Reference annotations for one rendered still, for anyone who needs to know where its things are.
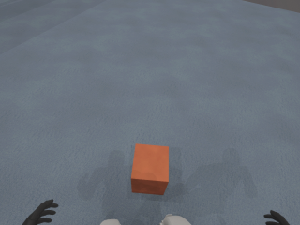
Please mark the right robot thigh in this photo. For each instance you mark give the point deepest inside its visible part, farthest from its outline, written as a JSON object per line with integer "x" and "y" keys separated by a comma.
{"x": 174, "y": 220}

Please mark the right robot hand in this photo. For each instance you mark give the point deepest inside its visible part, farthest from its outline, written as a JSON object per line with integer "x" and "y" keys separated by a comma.
{"x": 277, "y": 217}

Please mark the left robot hand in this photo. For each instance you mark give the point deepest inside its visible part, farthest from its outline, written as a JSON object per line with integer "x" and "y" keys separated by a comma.
{"x": 37, "y": 216}

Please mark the carton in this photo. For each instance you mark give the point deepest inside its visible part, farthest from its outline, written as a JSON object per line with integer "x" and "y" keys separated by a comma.
{"x": 150, "y": 169}

